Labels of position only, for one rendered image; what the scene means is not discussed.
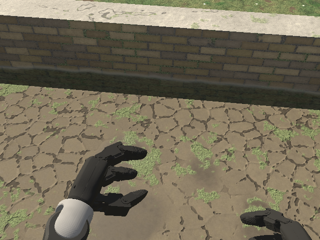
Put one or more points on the robot left forearm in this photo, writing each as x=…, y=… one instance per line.
x=71, y=221

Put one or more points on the left robot hand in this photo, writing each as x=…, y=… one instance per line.
x=99, y=171

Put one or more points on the right robot hand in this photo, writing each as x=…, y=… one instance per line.
x=275, y=221

